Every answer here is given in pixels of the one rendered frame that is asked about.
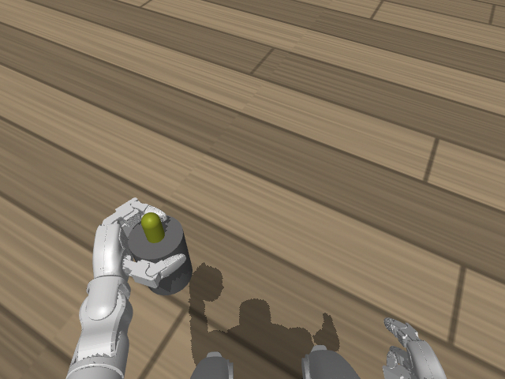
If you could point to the right robot hand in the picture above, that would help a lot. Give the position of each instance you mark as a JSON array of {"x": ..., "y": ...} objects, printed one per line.
[{"x": 419, "y": 362}]

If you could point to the left robot arm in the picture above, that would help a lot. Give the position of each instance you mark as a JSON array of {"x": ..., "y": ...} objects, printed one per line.
[{"x": 103, "y": 347}]

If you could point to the left robot hand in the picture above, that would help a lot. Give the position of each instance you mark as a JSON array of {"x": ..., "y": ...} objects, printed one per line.
[{"x": 111, "y": 253}]

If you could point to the bottle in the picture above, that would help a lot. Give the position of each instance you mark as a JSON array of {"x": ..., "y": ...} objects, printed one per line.
[{"x": 153, "y": 240}]

